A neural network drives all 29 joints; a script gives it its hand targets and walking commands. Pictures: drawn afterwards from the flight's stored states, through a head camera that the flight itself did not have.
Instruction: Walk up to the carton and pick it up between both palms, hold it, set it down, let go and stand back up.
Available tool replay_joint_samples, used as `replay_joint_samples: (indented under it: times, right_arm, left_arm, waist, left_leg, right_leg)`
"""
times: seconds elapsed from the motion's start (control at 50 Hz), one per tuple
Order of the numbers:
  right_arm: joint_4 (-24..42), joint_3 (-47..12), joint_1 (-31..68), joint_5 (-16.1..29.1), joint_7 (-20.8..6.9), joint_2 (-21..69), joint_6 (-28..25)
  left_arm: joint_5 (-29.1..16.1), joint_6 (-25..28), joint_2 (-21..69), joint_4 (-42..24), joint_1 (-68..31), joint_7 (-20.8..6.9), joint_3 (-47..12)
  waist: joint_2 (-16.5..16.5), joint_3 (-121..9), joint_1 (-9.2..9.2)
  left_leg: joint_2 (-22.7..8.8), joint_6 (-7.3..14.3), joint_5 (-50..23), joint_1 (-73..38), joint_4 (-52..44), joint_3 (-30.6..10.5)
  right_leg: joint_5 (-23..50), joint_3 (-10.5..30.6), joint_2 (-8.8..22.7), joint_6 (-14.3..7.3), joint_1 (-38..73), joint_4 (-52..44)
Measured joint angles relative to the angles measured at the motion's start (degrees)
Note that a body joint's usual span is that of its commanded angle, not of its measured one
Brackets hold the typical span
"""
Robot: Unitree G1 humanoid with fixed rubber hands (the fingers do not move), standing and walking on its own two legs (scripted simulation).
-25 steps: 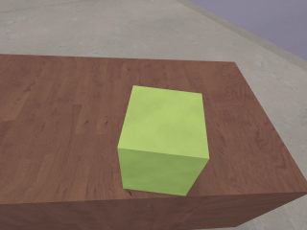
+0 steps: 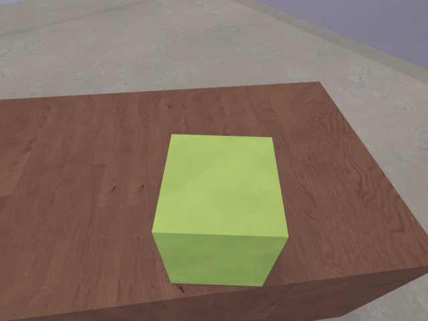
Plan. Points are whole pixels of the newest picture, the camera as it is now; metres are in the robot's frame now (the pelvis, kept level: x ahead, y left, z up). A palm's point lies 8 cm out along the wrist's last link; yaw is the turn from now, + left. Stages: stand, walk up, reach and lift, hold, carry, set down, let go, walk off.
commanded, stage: walk up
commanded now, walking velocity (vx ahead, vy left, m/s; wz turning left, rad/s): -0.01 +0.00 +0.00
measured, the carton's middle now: (218, 213) +0.34 -0.01 -0.01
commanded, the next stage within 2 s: stand in 0.04 s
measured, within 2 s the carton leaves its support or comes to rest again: neither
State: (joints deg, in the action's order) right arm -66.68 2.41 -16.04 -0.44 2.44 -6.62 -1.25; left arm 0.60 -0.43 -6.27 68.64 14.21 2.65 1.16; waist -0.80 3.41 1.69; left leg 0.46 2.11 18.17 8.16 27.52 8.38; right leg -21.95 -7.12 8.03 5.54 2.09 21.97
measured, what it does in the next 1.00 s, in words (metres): shifts its weight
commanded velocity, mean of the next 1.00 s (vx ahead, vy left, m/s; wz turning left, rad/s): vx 0.00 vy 0.00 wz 0.00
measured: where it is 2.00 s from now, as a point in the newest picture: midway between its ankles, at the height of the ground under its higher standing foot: outside the picture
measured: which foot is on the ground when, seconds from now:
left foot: down 0.00-1.00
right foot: down 0.00-1.00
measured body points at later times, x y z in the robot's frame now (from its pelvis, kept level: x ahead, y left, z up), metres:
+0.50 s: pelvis +0.01 -0.01 +0.00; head +0.02 +0.00 +0.45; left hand -0.04 +0.18 -0.17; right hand +0.00 -0.23 -0.16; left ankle -0.03 +0.09 -0.73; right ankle -0.12 -0.15 -0.73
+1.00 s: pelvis -0.09 -0.06 -0.01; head +0.04 -0.04 +0.42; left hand +0.11 +0.16 -0.14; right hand +0.15 -0.21 -0.13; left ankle -0.04 +0.09 -0.73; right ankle -0.12 -0.17 -0.73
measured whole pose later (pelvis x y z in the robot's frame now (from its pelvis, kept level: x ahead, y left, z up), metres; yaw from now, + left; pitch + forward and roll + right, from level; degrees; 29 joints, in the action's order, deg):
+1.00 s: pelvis -0.09 -0.06 -0.01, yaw -2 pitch +17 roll -1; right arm -36.8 -7.2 9.4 16.4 9.6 -2.9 15.0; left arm 2.8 -43.2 -11.4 20.8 -0.6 -5.8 6.2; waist -1.4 -2.4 1.5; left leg -7.3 -2.7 8.7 40.2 32.9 4.5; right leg -17.8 -0.1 -1.6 -0.3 -34.0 34.6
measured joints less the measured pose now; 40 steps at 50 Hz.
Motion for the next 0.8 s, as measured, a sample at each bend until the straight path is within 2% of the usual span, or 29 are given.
replay_joint_samples:
  times: [0.08, 0.48, 0.62, 0.64, 0.7, 0.74, 0.8]
  right_arm:
    - [-0.4, -0.2, -0.8, 0.0, 0.1, 0.7, 0.1]
    - [-0.5, 0.2, 1.3, 0.2, 0.5, -0.1, 0.6]
    - [-0.4, 0.3, 1.8, 0.4, 0.6, -0.3, 0.4]
    - [-0.8, 0.8, 2.0, -0.2, 0.3, -0.2, 0.7]
    - [-2.4, 4.9, 8.8, -4.0, -2.9, -0.1, 5.1]
    - [0.3, 4.6, 13.9, -3.5, -5.4, -0.3, 7.5]
    - [3.6, 2.0, 22.2, 0.9, -6.4, -1.8, 10.6]
  left_arm:
    - [-0.2, 0.0, 0.0, 0.0, -0.2, 0.1, 0.0]
    - [0.1, 0.4, 2.1, 0.4, 3.4, 0.2, -1.1]
    - [0.0, 0.5, 2.0, 0.8, 4.3, 0.3, -1.2]
    - [-0.3, -0.3, 1.8, 0.8, 4.3, 0.0, -1.3]
    - [-2.8, -9.5, -2.8, -0.2, -0.6, -3.6, -3.7]
    - [-3.1, -16.0, -7.2, -4.3, -5.6, -2.8, -2.9]
    - [-3.4, -25.7, -11.6, -13.8, -16.0, -0.8, 0.4]
  waist:
    - [0.3, 0.3, 0.19]
    - [-0.7, 0.3, -1.30]
    - [-0.8, 0.4, -1.17]
    - [-0.8, -0.4, -1.08]
    - [-2.4, -5.7, 0.39]
    - [-3.9, -6.4, 0.72]
    - [-5.0, -7.7, -0.10]
  left_leg:
    - [0.0, -0.2, 0.1, -0.1, 0.1, -0.4]
    - [-0.7, -0.8, 0.8, -0.5, 0.9, -1.1]
    - [-0.7, -0.7, 0.8, -0.4, 0.9, -1.0]
    - [-0.7, -0.7, 0.8, 0.5, 1.1, -1.0]
    - [-1.3, -0.9, 0.2, 11.0, 3.9, -0.2]
    - [-1.8, -0.9, -0.6, 16.9, 5.6, 0.4]
    - [-3.2, -1.7, -1.8, 26.7, 9.2, 0.5]
  right_leg:
    - [-0.2, -0.4, -0.1, -0.1, 0.4, 0.0]
    - [-0.3, -1.4, -0.8, -0.5, 1.9, -0.9]
    - [-0.2, -1.4, -0.8, -0.4, 1.9, -1.2]
    - [-0.3, -1.1, -0.7, -0.5, 0.7, -0.5]
    - [-0.7, 3.4, -1.1, -2.3, -13.6, 9.0]
    - [-2.6, 5.6, -1.7, -3.0, -20.8, 13.1]
    - [-1.6, 7.5, -3.3, -3.8, -31.5, 18.0]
